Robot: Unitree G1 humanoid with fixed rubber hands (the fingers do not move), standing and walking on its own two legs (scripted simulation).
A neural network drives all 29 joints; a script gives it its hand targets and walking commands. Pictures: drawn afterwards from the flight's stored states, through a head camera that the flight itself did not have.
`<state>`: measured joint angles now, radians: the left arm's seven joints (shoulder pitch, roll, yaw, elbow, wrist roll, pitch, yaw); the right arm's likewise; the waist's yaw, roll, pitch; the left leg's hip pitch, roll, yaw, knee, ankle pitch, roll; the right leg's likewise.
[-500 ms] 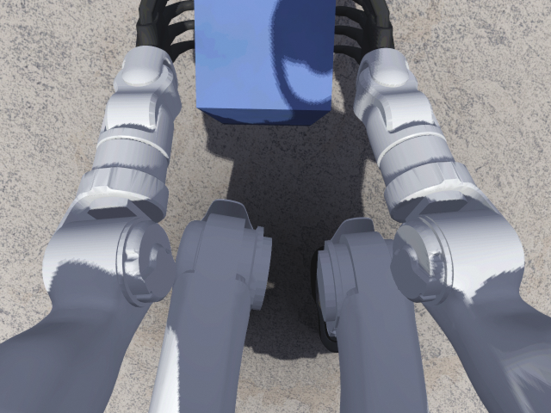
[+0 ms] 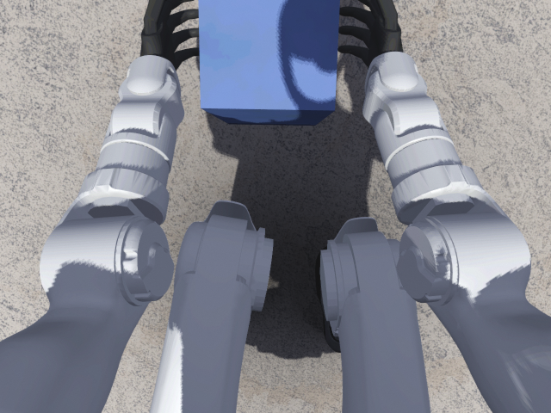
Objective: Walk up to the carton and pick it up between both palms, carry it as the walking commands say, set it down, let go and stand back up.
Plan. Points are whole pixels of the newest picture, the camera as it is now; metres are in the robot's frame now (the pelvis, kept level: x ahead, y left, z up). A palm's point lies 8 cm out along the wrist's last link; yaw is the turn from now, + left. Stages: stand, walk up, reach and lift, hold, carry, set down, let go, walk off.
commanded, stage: set down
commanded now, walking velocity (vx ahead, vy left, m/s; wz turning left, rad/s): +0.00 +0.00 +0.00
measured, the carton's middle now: (271, 18) +0.58 +0.07 -0.25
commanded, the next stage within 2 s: let go in 1.66 s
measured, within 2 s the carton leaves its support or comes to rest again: neither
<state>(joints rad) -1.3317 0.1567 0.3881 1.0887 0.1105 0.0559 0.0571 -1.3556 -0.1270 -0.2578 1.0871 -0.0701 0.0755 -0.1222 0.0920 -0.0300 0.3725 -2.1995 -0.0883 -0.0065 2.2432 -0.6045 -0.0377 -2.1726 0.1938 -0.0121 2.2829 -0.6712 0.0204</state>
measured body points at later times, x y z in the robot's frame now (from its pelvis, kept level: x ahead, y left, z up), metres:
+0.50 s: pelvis -0.02 +0.00 +0.02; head +0.34 +0.04 +0.27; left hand +0.49 +0.23 -0.16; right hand +0.54 -0.09 -0.15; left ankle +0.11 +0.11 -0.33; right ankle +0.09 -0.10 -0.33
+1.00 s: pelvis -0.01 +0.00 +0.14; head +0.35 +0.03 +0.39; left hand +0.50 +0.22 -0.02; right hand +0.53 -0.10 -0.01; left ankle +0.11 +0.11 -0.33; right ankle +0.09 -0.10 -0.33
